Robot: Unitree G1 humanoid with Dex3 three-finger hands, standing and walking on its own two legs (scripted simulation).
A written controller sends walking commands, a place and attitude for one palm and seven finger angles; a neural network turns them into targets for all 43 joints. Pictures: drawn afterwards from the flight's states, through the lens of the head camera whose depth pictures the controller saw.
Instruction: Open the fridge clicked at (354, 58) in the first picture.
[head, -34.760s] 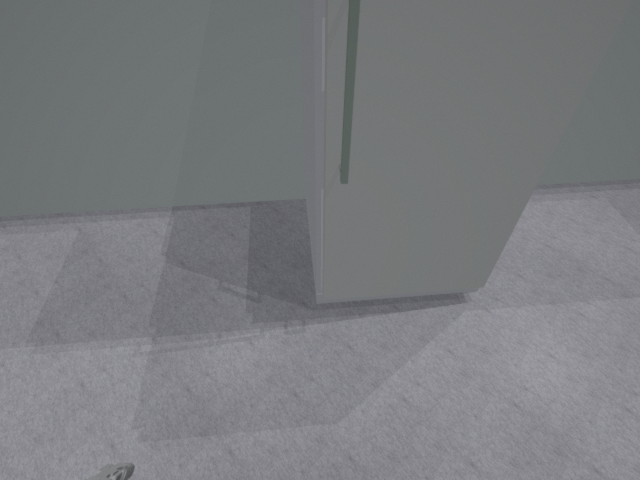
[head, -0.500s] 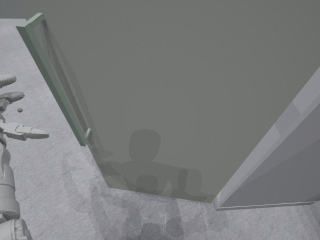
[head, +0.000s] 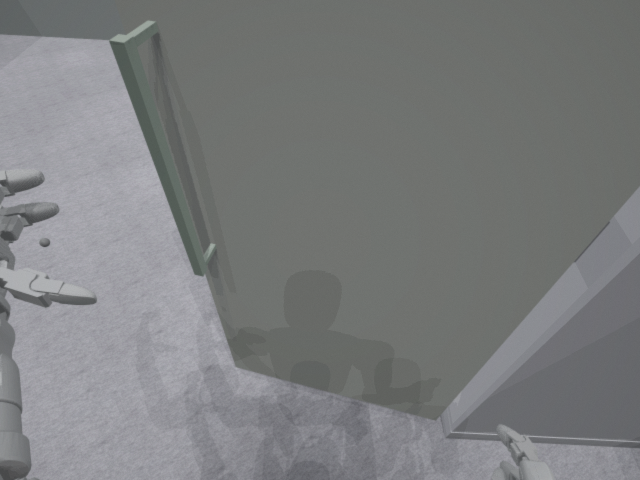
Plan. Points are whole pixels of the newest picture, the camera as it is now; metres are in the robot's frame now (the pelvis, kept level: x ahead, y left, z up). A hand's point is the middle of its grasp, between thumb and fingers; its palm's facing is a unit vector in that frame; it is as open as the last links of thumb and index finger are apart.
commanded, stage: draw the hand back to the body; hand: left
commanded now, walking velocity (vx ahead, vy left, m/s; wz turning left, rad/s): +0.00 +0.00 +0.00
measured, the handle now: (179, 178) +0.47 +0.25 +0.11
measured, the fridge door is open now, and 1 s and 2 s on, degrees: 78 78 78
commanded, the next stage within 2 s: step back with the hand held close in 1.66 s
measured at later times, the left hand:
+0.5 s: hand (32, 269) +0.27 +0.32 +0.15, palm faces +0.00 -1.00 -0.05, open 14.7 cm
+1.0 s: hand (25, 286) +0.24 +0.30 +0.17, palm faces +0.52 -0.78 -0.34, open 11.6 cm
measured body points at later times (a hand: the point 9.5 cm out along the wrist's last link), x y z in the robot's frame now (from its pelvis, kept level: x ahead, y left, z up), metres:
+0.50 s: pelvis +0.01 +0.00 +0.01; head +0.00 +0.00 +0.46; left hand +0.27 +0.38 +0.16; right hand +0.18 -0.25 -0.05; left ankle +0.02 +0.10 -0.72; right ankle +0.01 -0.13 -0.72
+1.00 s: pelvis +0.02 +0.01 +0.02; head +0.00 -0.01 +0.47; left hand +0.21 +0.34 +0.19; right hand +0.20 -0.21 -0.07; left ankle +0.02 +0.10 -0.72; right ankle +0.01 -0.13 -0.72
